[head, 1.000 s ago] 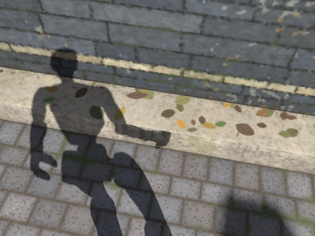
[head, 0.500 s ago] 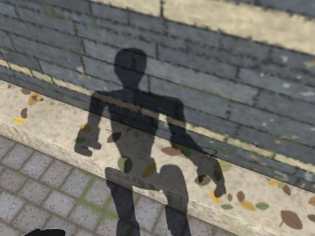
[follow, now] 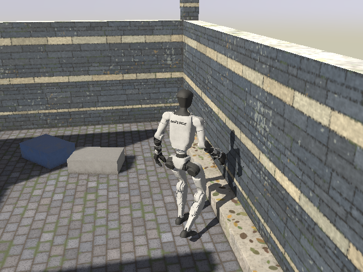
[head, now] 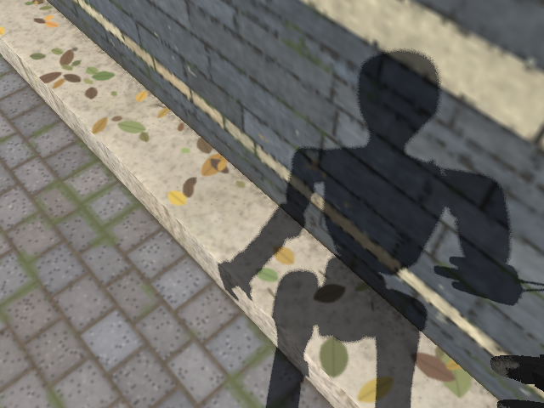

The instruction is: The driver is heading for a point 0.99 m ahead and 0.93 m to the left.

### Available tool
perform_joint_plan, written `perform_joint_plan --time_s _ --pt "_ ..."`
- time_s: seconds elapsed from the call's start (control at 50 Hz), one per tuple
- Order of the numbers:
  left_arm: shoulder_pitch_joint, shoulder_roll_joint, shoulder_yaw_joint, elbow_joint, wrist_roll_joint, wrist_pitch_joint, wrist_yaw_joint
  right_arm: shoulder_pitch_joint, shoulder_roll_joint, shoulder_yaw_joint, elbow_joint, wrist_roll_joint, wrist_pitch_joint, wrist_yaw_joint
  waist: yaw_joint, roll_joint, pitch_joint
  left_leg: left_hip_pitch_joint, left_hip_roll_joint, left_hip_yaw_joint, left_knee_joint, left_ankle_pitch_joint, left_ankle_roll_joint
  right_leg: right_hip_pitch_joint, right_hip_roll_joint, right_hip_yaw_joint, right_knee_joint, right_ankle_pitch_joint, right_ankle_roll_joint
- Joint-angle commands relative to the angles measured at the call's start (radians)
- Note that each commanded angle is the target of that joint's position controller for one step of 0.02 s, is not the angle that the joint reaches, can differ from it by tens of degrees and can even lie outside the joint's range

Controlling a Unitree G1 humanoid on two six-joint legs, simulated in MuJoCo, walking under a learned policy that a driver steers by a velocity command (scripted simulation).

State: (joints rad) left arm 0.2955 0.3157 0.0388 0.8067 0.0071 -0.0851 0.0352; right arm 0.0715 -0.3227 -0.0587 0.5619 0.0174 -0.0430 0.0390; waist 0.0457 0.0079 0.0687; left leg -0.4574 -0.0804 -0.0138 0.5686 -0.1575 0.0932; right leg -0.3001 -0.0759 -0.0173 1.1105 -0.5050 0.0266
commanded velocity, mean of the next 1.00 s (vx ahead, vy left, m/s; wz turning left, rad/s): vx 0.33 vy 0.23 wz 0.33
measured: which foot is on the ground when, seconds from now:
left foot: down 0.00-0.26, up 0.28-0.60, down 0.62-1.00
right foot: up 0.00-0.24, down 0.26-0.62, up 0.64-0.96, down 0.98-1.00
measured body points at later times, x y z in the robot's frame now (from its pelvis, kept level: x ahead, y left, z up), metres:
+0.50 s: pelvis +0.16 +0.08 +0.02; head +0.18 +0.06 +0.46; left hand +0.08 +0.38 -0.08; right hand +0.40 -0.13 -0.07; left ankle +0.18 +0.27 -0.66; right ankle +0.19 -0.10 -0.72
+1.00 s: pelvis +0.29 +0.26 +0.01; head +0.32 +0.24 +0.45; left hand +0.38 +0.57 -0.07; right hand +0.41 -0.01 -0.12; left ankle +0.21 +0.30 -0.72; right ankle +0.40 +0.19 -0.73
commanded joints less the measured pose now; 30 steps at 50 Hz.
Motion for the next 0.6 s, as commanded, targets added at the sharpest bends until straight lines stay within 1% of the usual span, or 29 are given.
perform_joint_plan --time_s 0.02,0.04,0.06,0.08,0.1,0.12,0.16,0.18,0.2,0.22,0.24,0.26,0.28,0.3,0.32,0.34,0.36,0.38,0.4,0.42,0.44,0.46,0.48,0.5,0.52,0.54,0.56,0.58,0.6 --pt "0.041 0.165 0.031 -0.069 0.011 -0.023 0.022 0.120 -0.144 -0.056 -0.028 0.014 0.032 -0.024 -0.038 0.017 -0.185 0.487 0.240 -0.288 -0.188 0.770 0.261 -0.433 0.014 0.043 0.192 -0.013 0.002" --pt "0.063 0.177 0.043 -0.062 0.017 -0.005 0.034 0.055 -0.132 -0.052 -0.040 0.005 0.034 -0.020 -0.002 0.001 -0.162 0.336 0.218 -0.252 -0.205 0.740 0.240 -0.336 -0.007 0.043 0.112 0.021 0.019" --pt "0.084 0.178 0.051 -0.049 0.017 0.017 0.047 0.019 -0.134 -0.051 -0.050 -0.015 0.033 -0.011 0.011 0.003 -0.163 0.226 0.185 -0.231 -0.225 0.684 0.233 -0.252 -0.005 0.024 0.070 0.063 0.032" --pt "0.108 0.161 0.051 -0.041 0.015 0.030 0.058 -0.007 -0.134 -0.049 -0.051 -0.028 0.033 -0.002 0.023 0.006 -0.162 0.156 0.157 -0.213 -0.230 0.627 0.226 -0.200 0.003 0.011 -0.010 0.106 0.043" --pt "0.110 0.140 0.046 -0.032 0.013 0.033 0.061 -0.024 -0.139 -0.049 -0.064 -0.036 0.040 0.003 0.021 0.020 -0.158 0.105 0.125 -0.197 -0.234 0.537 0.211 -0.158 0.008 -0.003 -0.131 0.153 0.045" --pt "0.101 0.123 0.040 -0.023 0.006 0.034 0.062 -0.033 -0.134 -0.048 -0.066 -0.039 0.047 0.003 0.007 0.044 -0.156 0.067 0.094 -0.180 -0.233 0.458 0.189 -0.095 0.019 -0.011 -0.249 0.192 0.041" --pt "0.100 0.087 0.023 -0.004 -0.003 0.034 0.059 0.009 -0.131 -0.042 -0.065 -0.046 0.071 0.006 -0.042 0.103 -0.196 0.064 0.094 -0.204 -0.230 0.260 0.178 0.001 0.040 -0.024 -0.357 0.287 0.029" --pt "0.098 0.090 0.021 0.000 -0.008 0.032 0.055 0.041 -0.120 -0.037 -0.062 -0.045 0.076 0.008 -0.056 0.121 -0.197 0.076 0.105 -0.242 -0.225 0.143 0.178 0.022 0.036 -0.007 -0.382 0.324 0.016" --pt "0.094 0.106 0.023 0.003 -0.009 0.027 0.052 0.062 -0.104 -0.031 -0.061 -0.041 0.078 0.010 -0.061 0.127 -0.183 0.084 0.109 -0.282 -0.217 0.015 0.170 0.040 0.029 0.013 -0.417 0.350 -0.001" --pt "0.100 0.123 0.027 0.011 -0.002 0.021 0.048 0.066 -0.085 -0.024 -0.065 -0.036 0.079 0.011 -0.051 0.121 -0.160 0.083 0.101 -0.306 -0.189 -0.090 0.149 0.071 0.021 0.024 -0.479 0.393 -0.021" --pt "0.147 0.142 0.035 0.033 0.007 0.008 0.042 0.042 -0.050 -0.012 -0.084 -0.032 0.086 0.010 -0.009 0.097 -0.142 0.050 0.073 -0.305 -0.101 -0.131 0.102 0.162 -0.001 0.038 -0.583 0.476 -0.045" --pt "0.234 0.187 0.050 0.059 0.034 -0.003 0.041 0.043 0.001 0.005 -0.091 -0.036 0.083 0.012 0.036 -0.001 -0.165 -0.046 0.015 -0.259 0.102 -0.165 0.037 0.326 -0.121 0.154 -0.637 0.511 -0.101" --pt "0.281 0.309 0.080 0.056 0.055 -0.003 0.045 0.144 0.006 0.001 -0.094 -0.031 0.075 0.012 0.005 -0.280 -0.191 -0.214 -0.109 -0.189 0.406 -0.478 -0.074 0.439 -0.434 0.558 -0.705 0.601 -0.308" --pt "0.237 0.290 0.082 0.044 0.030 -0.006 0.055 0.139 -0.102 -0.028 -0.087 -0.018 0.069 0.014 0.010 -0.258 -0.226 -0.280 -0.066 -0.269 0.649 -0.430 -0.108 0.385 -0.504 0.770 -0.788 0.298 -0.374" --pt "0.175 0.239 0.068 0.022 -0.003 -0.009 0.064 0.115 -0.154 -0.042 -0.094 -0.015 0.076 0.015 -0.004 -0.195 -0.173 -0.308 -0.035 -0.298 0.758 -0.347 -0.123 0.337 -0.463 0.716 -0.816 0.089 -0.324" --pt "0.136 0.209 0.060 0.022 -0.019 -0.001 0.070 0.104 -0.152 -0.040 -0.091 -0.027 0.090 0.011 -0.019 -0.165 -0.102 -0.335 -0.018 -0.268 0.816 -0.281 -0.131 0.293 -0.407 0.608 -0.815 0.059 -0.264" --pt "0.130 0.181 0.052 0.026 -0.026 0.011 0.074 0.086 -0.136 -0.033 -0.095 -0.042 0.103 0.008 -0.020 -0.140 -0.039 -0.342 -0.009 -0.252 0.828 -0.234 -0.136 0.245 -0.365 0.510 -0.812 0.100 -0.226" --pt "0.109 0.166 0.048 0.021 -0.017 0.017 0.073 0.083 -0.108 -0.026 -0.097 -0.037 0.107 0.013 -0.036 -0.133 0.006 -0.305 0.002 -0.237 0.773 -0.187 -0.131 0.183 -0.312 0.410 -0.822 0.130 -0.184" --pt "0.093 0.165 0.050 0.011 -0.006 0.020 0.066 0.083 -0.072 -0.015 -0.098 -0.026 0.106 0.019 -0.044 -0.142 0.029 -0.251 0.007 -0.195 0.666 -0.154 -0.129 0.137 -0.263 0.311 -0.838 0.168 -0.150" --pt "0.093 0.197 0.063 0.006 0.001 0.022 0.059 0.080 -0.026 0.000 -0.103 -0.020 0.103 0.027 -0.044 -0.174 0.040 -0.200 0.013 -0.141 0.549 -0.133 -0.133 0.112 -0.235 0.229 -0.875 0.215 -0.131" --pt "0.098 0.219 0.074 0.005 0.003 0.023 0.054 0.060 0.000 0.009 -0.109 -0.018 0.099 0.029 -0.031 -0.200 0.046 -0.142 0.029 -0.102 0.445 -0.124 -0.142 0.092 -0.225 0.177 -0.895 0.267 -0.129" --pt "0.095 0.221 0.077 0.002 0.001 0.024 0.050 0.042 0.010 0.012 -0.114 -0.020 0.094 0.025 -0.018 -0.213 0.037 -0.063 0.046 -0.066 0.356 -0.127 -0.151 0.071 -0.218 0.129 -0.893 0.331 -0.127" --pt "0.076 0.235 0.084 -0.004 -0.004 0.025 0.046 0.046 0.024 0.017 -0.115 -0.023 0.089 0.025 -0.025 -0.230 0.023 0.044 0.056 -0.031 0.252 -0.128 -0.150 0.034 -0.203 0.076 -0.904 0.378 -0.113" --pt "0.064 0.250 0.093 -0.009 -0.009 0.025 0.043 0.055 0.024 0.015 -0.109 -0.023 0.083 0.027 -0.027 -0.254 0.014 0.138 0.054 -0.004 0.173 -0.110 -0.148 0.007 -0.191 0.043 -0.918 0.399 -0.100" --pt "0.077 0.271 0.104 -0.009 -0.007 0.027 0.042 0.081 0.012 0.008 -0.089 -0.021 0.076 0.029 -0.026 -0.274 -0.008 0.217 0.047 0.008 0.124 -0.063 -0.147 -0.002 -0.197 0.032 -0.937 0.398 -0.092" --pt "0.078 0.283 0.109 -0.016 -0.007 0.026 0.043 0.095 0.005 0.006 -0.079 -0.026 0.073 0.033 -0.035 -0.276 0.000 0.262 0.049 0.011 0.079 -0.023 -0.136 -0.010 -0.223 0.043 -0.951 0.375 -0.094" --pt "0.053 0.273 0.106 -0.022 -0.010 0.021 0.041 0.144 -0.002 0.000 -0.053 -0.024 0.077 0.033 -0.062 -0.276 -0.002 0.303 0.055 0.015 0.033 0.008 -0.118 -0.011 -0.230 0.036 -0.933 0.367 -0.091" --pt "0.038 0.252 0.100 -0.028 -0.012 0.020 0.040 0.199 -0.013 -0.008 -0.028 -0.025 0.078 0.031 -0.092 -0.260 -0.009 0.350 0.049 0.022 -0.032 0.014 -0.094 -0.011 -0.218 0.017 -0.881 0.385 -0.081" --pt "0.040 0.203 0.084 -0.029 -0.010 0.018 0.038 0.277 -0.035 -0.022 0.009 -0.026 0.077 0.027 -0.128 -0.202 -0.039 0.417 0.028 0.037 -0.109 0.001 -0.067 -0.005 -0.178 -0.015 -0.749 0.437 -0.067"
Next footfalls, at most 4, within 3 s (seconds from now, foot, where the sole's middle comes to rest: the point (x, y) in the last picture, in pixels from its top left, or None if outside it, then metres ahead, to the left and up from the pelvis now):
0.26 right None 0.23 -0.09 -0.76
0.62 left None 0.25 0.31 -0.76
0.98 right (204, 395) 0.43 0.21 -0.76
1.40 left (36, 377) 0.46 0.61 -0.76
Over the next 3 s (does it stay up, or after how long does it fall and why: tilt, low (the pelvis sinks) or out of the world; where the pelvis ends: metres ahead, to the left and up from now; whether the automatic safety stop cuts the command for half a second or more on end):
stays up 0.82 0.80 0.02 its command is cut before an obstacle from the start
